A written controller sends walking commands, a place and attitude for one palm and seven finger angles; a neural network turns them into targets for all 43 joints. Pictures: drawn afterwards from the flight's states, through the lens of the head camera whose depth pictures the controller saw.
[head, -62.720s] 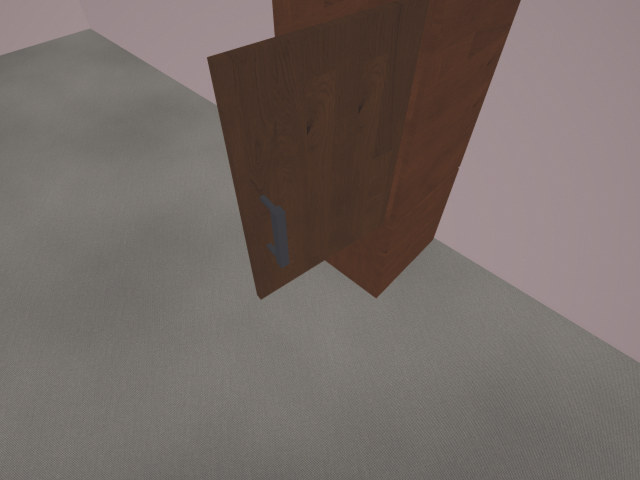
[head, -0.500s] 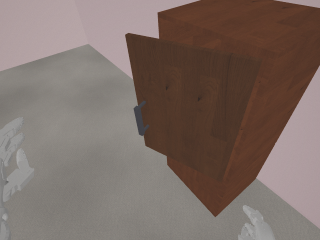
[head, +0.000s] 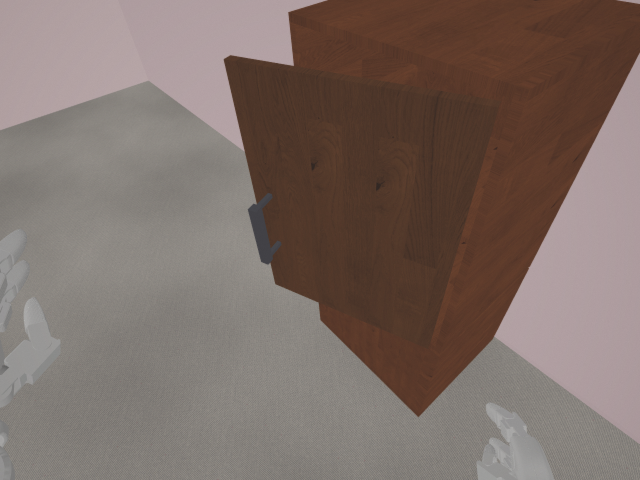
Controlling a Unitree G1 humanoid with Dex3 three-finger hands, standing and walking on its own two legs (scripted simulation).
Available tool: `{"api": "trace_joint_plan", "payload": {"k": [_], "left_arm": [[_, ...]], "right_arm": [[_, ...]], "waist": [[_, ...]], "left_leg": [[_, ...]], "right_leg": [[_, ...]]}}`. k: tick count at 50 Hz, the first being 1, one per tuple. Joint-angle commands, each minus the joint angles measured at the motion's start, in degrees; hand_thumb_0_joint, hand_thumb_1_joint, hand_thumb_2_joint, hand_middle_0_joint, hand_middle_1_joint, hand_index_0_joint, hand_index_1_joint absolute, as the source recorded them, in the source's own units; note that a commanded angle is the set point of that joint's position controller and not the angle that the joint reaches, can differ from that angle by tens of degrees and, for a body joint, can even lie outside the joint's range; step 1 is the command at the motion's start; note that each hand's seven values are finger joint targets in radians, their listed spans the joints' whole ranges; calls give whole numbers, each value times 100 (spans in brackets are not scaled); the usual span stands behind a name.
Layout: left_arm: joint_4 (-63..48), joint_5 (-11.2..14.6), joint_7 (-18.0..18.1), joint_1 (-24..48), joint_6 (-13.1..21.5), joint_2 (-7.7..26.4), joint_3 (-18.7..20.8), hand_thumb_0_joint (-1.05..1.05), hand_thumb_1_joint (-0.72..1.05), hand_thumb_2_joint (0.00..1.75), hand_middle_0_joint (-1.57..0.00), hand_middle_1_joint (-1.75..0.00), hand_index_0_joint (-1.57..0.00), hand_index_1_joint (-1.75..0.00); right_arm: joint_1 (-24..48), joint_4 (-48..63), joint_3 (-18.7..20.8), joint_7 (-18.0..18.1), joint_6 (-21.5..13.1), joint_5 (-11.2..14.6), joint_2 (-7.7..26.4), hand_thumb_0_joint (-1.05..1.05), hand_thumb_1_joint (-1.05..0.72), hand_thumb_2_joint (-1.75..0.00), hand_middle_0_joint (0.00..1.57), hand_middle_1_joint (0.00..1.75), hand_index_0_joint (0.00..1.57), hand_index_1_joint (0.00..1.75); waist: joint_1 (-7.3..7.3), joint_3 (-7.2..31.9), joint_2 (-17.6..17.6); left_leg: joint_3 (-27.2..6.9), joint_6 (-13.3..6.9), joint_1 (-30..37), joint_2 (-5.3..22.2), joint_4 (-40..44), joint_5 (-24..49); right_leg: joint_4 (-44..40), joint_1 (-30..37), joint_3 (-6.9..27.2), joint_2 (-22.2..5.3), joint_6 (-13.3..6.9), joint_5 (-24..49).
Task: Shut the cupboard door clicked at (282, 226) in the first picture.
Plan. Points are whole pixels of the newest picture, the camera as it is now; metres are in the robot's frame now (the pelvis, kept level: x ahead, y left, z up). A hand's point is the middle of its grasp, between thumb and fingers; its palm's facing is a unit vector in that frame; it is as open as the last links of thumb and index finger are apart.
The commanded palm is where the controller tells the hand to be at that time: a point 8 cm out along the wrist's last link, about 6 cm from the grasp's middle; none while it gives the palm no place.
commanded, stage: step back with the hand held close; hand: left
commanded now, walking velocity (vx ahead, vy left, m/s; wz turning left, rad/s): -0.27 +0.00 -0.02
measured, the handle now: (266, 229) +0.62 +0.18 -0.10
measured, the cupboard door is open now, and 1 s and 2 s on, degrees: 21 21 21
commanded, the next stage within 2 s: stop stepping back and stand still in 1.70 s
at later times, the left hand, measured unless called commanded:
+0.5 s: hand (6, 402) +0.15 +0.29 +0.16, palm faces +0.43 -0.77 -0.48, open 7.4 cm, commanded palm +0.09 +0.32 +0.17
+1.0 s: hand out of the picture +0.11 +0.28 +0.16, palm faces +0.47 -0.73 -0.50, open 7.4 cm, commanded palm +0.04 +0.31 +0.17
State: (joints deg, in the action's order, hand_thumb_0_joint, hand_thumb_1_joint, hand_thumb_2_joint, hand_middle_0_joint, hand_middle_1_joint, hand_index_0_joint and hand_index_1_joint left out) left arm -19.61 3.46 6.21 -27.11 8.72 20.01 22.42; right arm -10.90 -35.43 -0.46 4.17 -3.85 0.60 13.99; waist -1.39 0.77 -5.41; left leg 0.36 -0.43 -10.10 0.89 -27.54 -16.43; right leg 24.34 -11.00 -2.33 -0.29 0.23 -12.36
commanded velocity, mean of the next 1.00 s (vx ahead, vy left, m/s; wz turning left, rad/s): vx -0.32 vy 0.00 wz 0.00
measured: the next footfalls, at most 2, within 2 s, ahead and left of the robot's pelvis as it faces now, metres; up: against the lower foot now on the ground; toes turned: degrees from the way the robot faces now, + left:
right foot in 1.32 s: -0.13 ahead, -0.12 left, +0.00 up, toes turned +9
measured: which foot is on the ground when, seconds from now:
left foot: down 0.00-1.00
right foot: down 0.00-1.00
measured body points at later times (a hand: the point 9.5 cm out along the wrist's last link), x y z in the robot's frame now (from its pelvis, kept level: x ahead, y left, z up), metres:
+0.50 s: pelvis -0.06 +0.02 -0.01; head -0.05 +0.02 +0.44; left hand +0.12 +0.32 +0.18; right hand +0.11 -0.22 -0.09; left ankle -0.02 +0.11 -0.74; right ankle +0.01 -0.12 -0.74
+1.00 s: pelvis -0.10 +0.01 -0.03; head -0.08 +0.02 +0.42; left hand +0.08 +0.32 +0.18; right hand +0.06 -0.24 -0.10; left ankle -0.02 +0.11 -0.74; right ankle +0.00 -0.12 -0.74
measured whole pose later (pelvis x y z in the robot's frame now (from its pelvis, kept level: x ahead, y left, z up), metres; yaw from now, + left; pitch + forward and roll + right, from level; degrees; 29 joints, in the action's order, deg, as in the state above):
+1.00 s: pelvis -0.10 +0.01 -0.03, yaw +1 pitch +0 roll -1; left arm -27.3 0.3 9.0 -29.9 15.6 24.8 27.9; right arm -13.4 -33.8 0.4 4.8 -4.5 0.1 13.1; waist 0.9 -0.9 0.4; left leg 1.0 -2.4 -27.1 0.0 -41.5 -16.5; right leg 37.3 -27.1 1.7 0.6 1.3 -10.4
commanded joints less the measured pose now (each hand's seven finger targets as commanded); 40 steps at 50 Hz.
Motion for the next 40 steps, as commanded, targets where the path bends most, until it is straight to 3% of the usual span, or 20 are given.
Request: {"api": "trace_joint_plan", "payload": {"k": [1,4,6,9,11,17,19,20,23,24,25,29,32,35,37,40], "left_arm": [[-1344,-1,173,-87,465,1243,730,0,90,90,-20,-30,-20,-30],[-1653,19,224,-109,453,1536,973,0,90,90,-20,-30,-20,-30],[-1638,44,228,-191,418,1458,956,0,90,90,-20,-30,-20,-30],[-1607,49,246,-265,402,1545,1060,0,90,90,-20,-30,-20,-30],[-1661,37,251,-241,409,1416,938,0,90,90,-20,-30,-20,-30],[-1674,-47,305,-232,515,1391,986,0,90,90,-20,-30,-20,-30],[-1737,-96,317,-166,570,1513,1114,0,90,90,-20,-30,-20,-30],[-1795,-96,315,-129,599,1364,978,0,90,90,-20,-30,-20,-30],[-1834,-153,353,17,687,1379,1017,0,90,90,-20,-30,-20,-30],[-1865,-179,355,126,719,1514,1121,0,90,90,-20,-30,-20,-30],[-1874,-186,352,170,749,1357,985,0,90,90,-20,-30,-20,-30],[-1867,-231,392,249,844,1490,1105,0,90,90,-20,-30,-20,-30],[-1825,-195,419,152,888,1426,1018,0,90,90,-20,-30,-20,-30],[-1881,-176,455,127,927,1423,951,0,90,90,-20,-30,-20,-30],[-1891,-180,484,-1,980,1487,1052,0,90,90,-20,-30,-20,-30],[-1809,-233,492,-118,1017,1469,1158,0,90,90,-20,-30,-20,-30]], "right_arm": [[571,966,340,91,-43,18,590,0,-90,-90,20,30,20,30],[638,1095,355,175,60,12,656,0,-90,-90,20,30,20,30],[599,1190,347,207,150,13,627,0,-90,-90,20,30,20,30],[587,1232,367,235,208,6,668,0,-90,-90,20,30,20,30],[566,1277,361,227,225,24,667,0,-90,-90,20,30,20,30],[516,1292,344,209,142,33,693,0,-90,-90,20,30,20,30],[510,1267,353,211,92,16,734,0,-90,-90,20,30,20,30],[493,1289,326,205,68,32,680,0,-90,-90,20,30,20,30],[415,1270,329,200,-21,16,716,0,-90,-90,20,30,20,30],[442,1235,338,207,-53,-6,752,0,-90,-90,20,30,20,30],[409,1235,312,203,-88,2,709,0,-90,-90,20,30,20,30],[322,1145,345,190,-212,-34,747,0,-90,-90,20,30,20,30],[275,1091,333,153,-265,-45,677,0,-90,-90,20,30,20,30],[290,1039,313,114,-271,-47,631,0,-90,-90,20,30,20,30],[297,1024,327,114,-286,-51,672,0,-90,-90,20,30,20,30],[306,1056,351,145,-300,-33,733,0,-90,-90,20,30,20,30]], "waist": [[124,809,443],[85,962,125],[72,1006,147],[57,966,177],[88,881,146],[106,577,99],[109,545,119],[131,489,107],[150,371,60],[148,348,40],[164,297,44],[153,340,221],[170,332,527],[198,284,629],[194,384,432],[176,433,30]], "left_leg": [[-100,-110,-210,165,105,1448],[-223,-85,-244,341,307,2489],[-260,-69,-390,425,349,2747],[-314,-102,-696,468,408,2396],[-352,-142,-970,523,501,1976],[-521,-381,-2278,589,845,-249],[-584,-419,-2606,573,889,-786],[-569,-431,-2711,572,885,-1028],[-614,-494,-3084,574,876,-1748],[-669,-510,-3159,586,884,-1897],[-636,-501,-3200,569,841,-1968],[-608,-460,-3118,459,574,-1979],[-421,-342,-2645,246,96,-1676],[-421,-256,-2252,187,-13,-1335],[-516,-319,-2410,302,261,-1401],[-866,-511,-3352,665,899,-1992]], "right_leg": [[-144,242,618,-745,-262,1650],[362,386,326,-446,-84,2187],[572,489,275,-347,-34,2273],[641,532,343,-326,-21,2143],[722,554,354,-284,4,1898],[918,879,477,-203,60,1111],[961,994,519,-188,56,994],[993,956,520,-194,56,880],[1025,910,608,-161,47,455],[1011,904,653,-143,41,326],[1016,835,645,-157,39,205],[781,619,851,-239,-25,-122],[235,11,1182,-491,-156,-632],[-71,-488,1186,-608,-229,-950],[128,-250,982,-444,-137,-769],[912,690,685,-83,8,-308]]}}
